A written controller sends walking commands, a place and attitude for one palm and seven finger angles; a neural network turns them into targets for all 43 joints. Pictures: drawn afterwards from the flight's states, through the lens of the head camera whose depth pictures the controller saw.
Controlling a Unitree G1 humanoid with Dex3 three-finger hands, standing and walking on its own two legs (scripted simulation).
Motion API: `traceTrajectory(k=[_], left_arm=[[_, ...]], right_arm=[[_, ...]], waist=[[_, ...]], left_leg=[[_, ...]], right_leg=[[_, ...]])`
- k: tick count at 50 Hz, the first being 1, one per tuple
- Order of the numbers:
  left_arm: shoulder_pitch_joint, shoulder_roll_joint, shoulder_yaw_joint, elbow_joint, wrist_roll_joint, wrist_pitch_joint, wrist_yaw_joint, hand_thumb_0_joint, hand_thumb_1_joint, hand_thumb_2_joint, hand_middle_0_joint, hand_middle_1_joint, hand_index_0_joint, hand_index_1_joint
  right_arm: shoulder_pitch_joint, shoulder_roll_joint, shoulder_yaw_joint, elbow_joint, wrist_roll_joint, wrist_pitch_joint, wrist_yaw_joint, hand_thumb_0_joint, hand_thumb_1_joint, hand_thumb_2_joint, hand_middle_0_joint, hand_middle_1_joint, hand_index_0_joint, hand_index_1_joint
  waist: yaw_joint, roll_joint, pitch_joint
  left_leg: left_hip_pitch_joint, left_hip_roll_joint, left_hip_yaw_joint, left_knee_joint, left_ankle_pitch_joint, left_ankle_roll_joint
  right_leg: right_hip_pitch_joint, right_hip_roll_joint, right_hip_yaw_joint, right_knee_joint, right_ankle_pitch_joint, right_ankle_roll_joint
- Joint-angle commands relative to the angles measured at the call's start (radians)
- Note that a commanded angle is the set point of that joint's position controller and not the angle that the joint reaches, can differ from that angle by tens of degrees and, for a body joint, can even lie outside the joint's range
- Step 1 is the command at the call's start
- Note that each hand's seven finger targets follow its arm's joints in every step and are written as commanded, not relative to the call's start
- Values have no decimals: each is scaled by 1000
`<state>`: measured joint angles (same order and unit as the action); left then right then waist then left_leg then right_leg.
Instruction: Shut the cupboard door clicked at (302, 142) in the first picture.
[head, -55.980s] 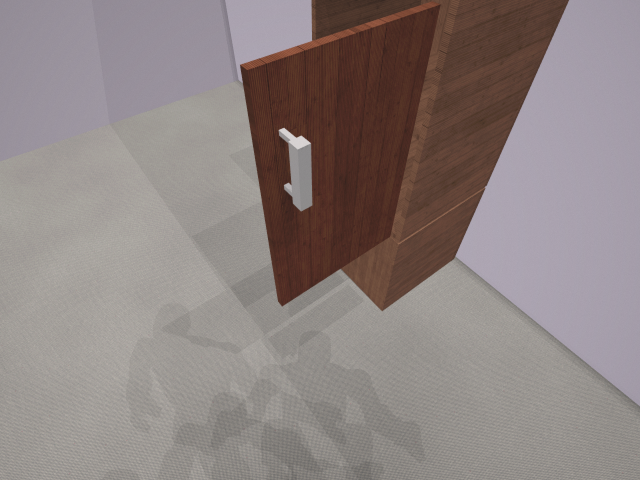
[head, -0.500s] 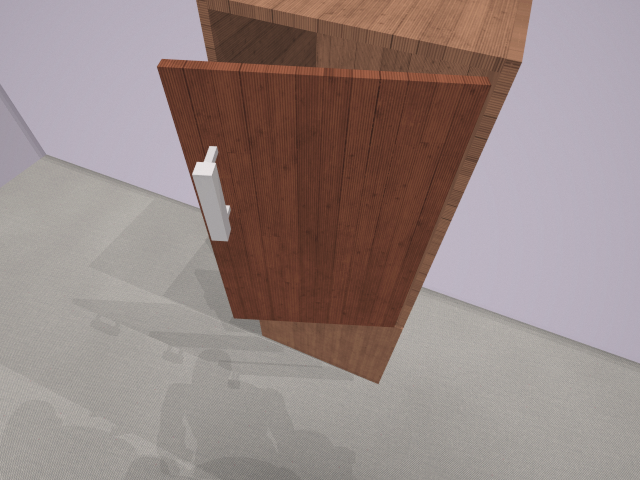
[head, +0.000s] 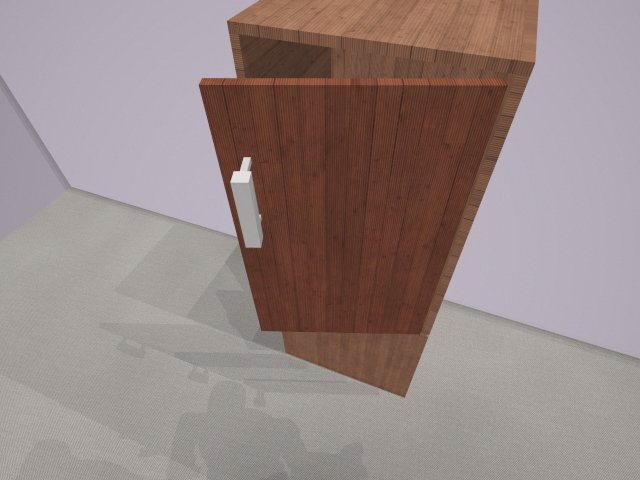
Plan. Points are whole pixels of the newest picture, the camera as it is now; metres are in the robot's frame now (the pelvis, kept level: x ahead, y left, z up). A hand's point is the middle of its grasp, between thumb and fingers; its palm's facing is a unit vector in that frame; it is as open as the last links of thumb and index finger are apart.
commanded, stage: come to a stop and stand still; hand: left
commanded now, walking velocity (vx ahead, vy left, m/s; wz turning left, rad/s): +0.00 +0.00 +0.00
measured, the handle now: (250, 202) +0.46 +0.15 +0.10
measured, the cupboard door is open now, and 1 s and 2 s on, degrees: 20 20 20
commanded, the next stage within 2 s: look again from close up in 0.28 s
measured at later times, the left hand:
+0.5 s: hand out of the picture +0.01 +0.18 -0.15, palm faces -0.01 -0.98 -0.22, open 7.4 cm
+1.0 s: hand out of the picture +0.00 +0.14 -0.15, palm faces +0.03 -0.98 -0.20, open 7.3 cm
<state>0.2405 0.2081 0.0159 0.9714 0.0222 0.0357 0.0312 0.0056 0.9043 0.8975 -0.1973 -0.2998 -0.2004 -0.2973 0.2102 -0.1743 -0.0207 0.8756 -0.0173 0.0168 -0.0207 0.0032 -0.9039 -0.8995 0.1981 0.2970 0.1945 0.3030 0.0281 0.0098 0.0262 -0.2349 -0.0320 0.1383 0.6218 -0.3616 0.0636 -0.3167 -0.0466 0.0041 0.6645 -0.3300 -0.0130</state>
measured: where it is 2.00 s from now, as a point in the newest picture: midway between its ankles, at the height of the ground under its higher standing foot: outside the picture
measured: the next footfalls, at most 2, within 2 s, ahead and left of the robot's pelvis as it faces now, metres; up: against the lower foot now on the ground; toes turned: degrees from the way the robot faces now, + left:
none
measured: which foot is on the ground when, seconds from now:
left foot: down 0.00-1.00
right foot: down 0.00-1.00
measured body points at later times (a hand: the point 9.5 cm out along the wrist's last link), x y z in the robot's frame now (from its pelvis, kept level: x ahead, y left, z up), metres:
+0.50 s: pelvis +0.00 +0.01 +0.02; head +0.01 -0.01 +0.47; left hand +0.01 +0.23 -0.13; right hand -0.01 -0.22 -0.15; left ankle -0.01 +0.08 -0.72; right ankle +0.02 -0.13 -0.72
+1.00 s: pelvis +0.01 -0.03 +0.02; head +0.02 -0.04 +0.47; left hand +0.00 +0.19 -0.14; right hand +0.01 -0.24 -0.15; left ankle -0.01 +0.08 -0.72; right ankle +0.02 -0.13 -0.72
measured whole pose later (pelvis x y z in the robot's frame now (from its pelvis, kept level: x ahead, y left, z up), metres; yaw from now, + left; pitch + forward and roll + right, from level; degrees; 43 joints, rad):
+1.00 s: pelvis +0.01 -0.03 +0.02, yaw +1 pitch -1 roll +1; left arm 0.28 0.14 -0.02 1.14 0.01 -0.01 0.03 0.01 0.92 0.90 -0.20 -0.30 -0.20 -0.30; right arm 0.28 -0.15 0.01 1.13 -0.01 -0.03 -0.04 0.00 -0.91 -0.90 0.20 0.30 0.19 0.30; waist 0.01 0.02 0.03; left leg -0.11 0.00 0.11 0.39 -0.25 0.02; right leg -0.20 0.00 -0.03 0.44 -0.22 -0.02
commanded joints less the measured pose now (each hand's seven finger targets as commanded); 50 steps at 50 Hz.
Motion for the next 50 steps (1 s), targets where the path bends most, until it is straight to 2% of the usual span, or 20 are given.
traceTrajectory(k=[1, 2, 3, 5, 6, 7, 14, 21, 23, 26, 32, 37, 38, 39, 45, 50], left_arm=[[0, 120, 7, -68, 3, -43, -3, 0, 900, 900, -200, -300, -200, -300], [-12, 117, 6, -72, 1, -43, -1, 0, 900, 900, -200, -300, -200, -300], [-15, 105, 4, -71, -2, -42, 0, 0, 900, 900, -200, -300, -200, -300], [6, 91, 2, -69, 0, -36, 0, 0, 900, 900, -200, -300, -200, -300], [14, 88, 3, -65, 1, -35, 0, 0, 900, 900, -200, -300, -200, -300], [32, 83, 2, -56, 1, -34, 0, 0, 900, 900, -200, -300, -200, -300], [56, 69, -6, 1, -3, -39, 1, 0, 900, 900, -200, -300, -200, -300], [60, 59, -14, 57, -6, -42, 1, 0, 900, 900, -200, -300, -200, -300], [62, 52, -15, 71, -8, -44, 2, 0, 900, 900, -200, -300, -200, -300], [65, 48, -16, 88, -8, -47, 3, 0, 900, 900, -200, -300, -200, -300], [69, 37, -18, 110, -9, -53, 6, 0, 900, 900, -200, -300, -200, -300], [77, 32, -20, 121, -10, -57, 7, 0, 900, 900, -200, -300, -200, -300], [78, 31, -19, 121, -10, -58, 7, 0, 900, 900, -200, -300, -200, -300], [78, 27, -20, 124, -11, -57, 7, 0, 900, 900, -200, -300, -200, -300], [87, 29, -19, 128, -11, -63, 7, 0, 900, 900, -200, -300, -200, -300], [90, 28, -19, 131, -12, -63, 6, 0, 900, 900, -200, -300, -200, -300]], right_arm=[[60, -110, -21, -56, 2, -23, 2, 0, -900, -900, 200, 300, 200, 300], [79, -117, -22, -43, 2, -24, 3, 0, -900, -900, 200, 300, 200, 300], [90, -124, -22, -31, 1, -29, 4, 0, -900, -900, 200, 300, 200, 300], [82, -129, -23, -20, -2, -38, 4, 0, -900, -900, 200, 300, 200, 300], [74, -130, -22, -15, -3, -42, 4, 0, -900, -900, 200, 300, 200, 300], [66, -133, -20, -7, -3, -44, 3, 0, -900, -900, 200, 300, 200, 300], [91, -123, -3, 66, 0, -54, -3, 0, -900, -900, 200, 300, 200, 300], [120, -106, 9, 136, 4, -54, -7, 0, -900, -900, 200, 300, 200, 300], [129, -102, 11, 153, 5, -55, -8, 0, -900, -900, 200, 300, 200, 300], [137, -90, 13, 175, 7, -57, -10, 0, -900, -900, 200, 300, 200, 300], [150, -74, 17, 208, 8, -56, -12, 0, -900, -900, 200, 300, 200, 300], [150, -62, 17, 223, 9, -56, -14, 0, -900, -900, 200, 300, 200, 300], [150, -59, 17, 226, 9, -55, -14, 0, -900, -900, 200, 300, 200, 300], [149, -59, 17, 227, 8, -53, -14, 0, -900, -900, 200, 300, 200, 300], [146, -55, 17, 235, 8, -54, -15, 0, -900, -900, 200, 300, 200, 300], [144, -51, 19, 237, 7, -51, -15, 0, -900, -900, 200, 300, 200, 300]], waist=[[-54, -90, 14], [-59, -148, 4], [-60, -134, 8], [-44, -80, 27], [-35, -26, 36], [-26, -10, 32], [-22, 8, 3], [-22, -3, 38], [-24, 12, 25], [-23, -7, 29], [-29, -26, 29], [-30, -20, 32], [-30, -35, 38], [-30, -26, 51], [-31, -29, 27], [-29, -22, 43]], left_leg=[[-5, 98, -168, -210, 30, -14], [21, 101, -166, -210, 43, -13], [29, 113, -178, -239, 47, -9], [-6, 145, -209, -311, 14, -1], [-31, 155, -220, -346, 9, 2], [-40, 159, -222, -360, 1, 2], [19, 156, -194, -363, 131, -8], [21, 156, -180, -368, 140, -13], [31, 154, -174, -364, 161, -15], [45, 153, -165, -350, 198, -15], [59, 150, -152, -335, 207, -20], [68, 147, -143, -323, 224, -23], [67, 147, -143, -323, 216, -24], [64, 146, -144, -326, 206, -25], [82, 144, -137, -316, 219, -29], [74, 142, -136, -317, 207, -33]], right_leg=[[-54, -76, 163, -240, 29, -68], [-59, -68, 147, -240, 16, -58], [-63, -53, 128, -235, 2, -48], [-29, -26, 87, -217, 24, -29], [1, -19, 67, -199, 57, -28], [19, -17, 62, -192, 75, -26], [62, -37, 59, -218, 142, -23], [79, -46, 60, -247, 152, -23], [88, -49, 62, -249, 167, -23], [95, -52, 64, -259, 189, -24], [98, -55, 75, -274, 211, -26], [100, -60, 77, -282, 242, -29], [98, -59, 77, -285, 236, -29], [89, -57, 79, -288, 224, -29], [107, -61, 85, -300, 252, -33], [104, -60, 84, -311, 239, -36]])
